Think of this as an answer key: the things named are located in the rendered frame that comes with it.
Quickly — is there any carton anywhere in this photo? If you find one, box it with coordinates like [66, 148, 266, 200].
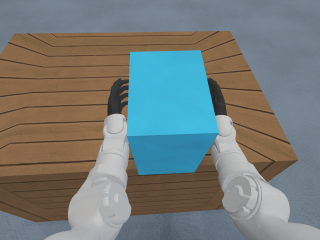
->
[126, 50, 219, 175]

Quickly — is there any robot left upper arm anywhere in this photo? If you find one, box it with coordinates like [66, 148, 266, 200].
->
[44, 181, 132, 240]

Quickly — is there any robot right forearm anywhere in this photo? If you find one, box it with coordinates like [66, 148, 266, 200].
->
[210, 115, 271, 193]

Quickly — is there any robot right upper arm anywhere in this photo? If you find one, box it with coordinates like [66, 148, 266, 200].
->
[222, 175, 320, 240]

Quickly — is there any pedestal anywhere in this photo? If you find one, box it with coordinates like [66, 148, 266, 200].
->
[0, 31, 299, 223]

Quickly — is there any left robot hand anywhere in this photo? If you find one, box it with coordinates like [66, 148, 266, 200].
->
[107, 78, 129, 116]

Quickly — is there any robot left forearm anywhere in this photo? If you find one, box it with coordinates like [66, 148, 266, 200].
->
[68, 113, 130, 218]

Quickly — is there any right robot hand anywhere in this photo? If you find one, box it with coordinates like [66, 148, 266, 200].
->
[207, 77, 227, 116]

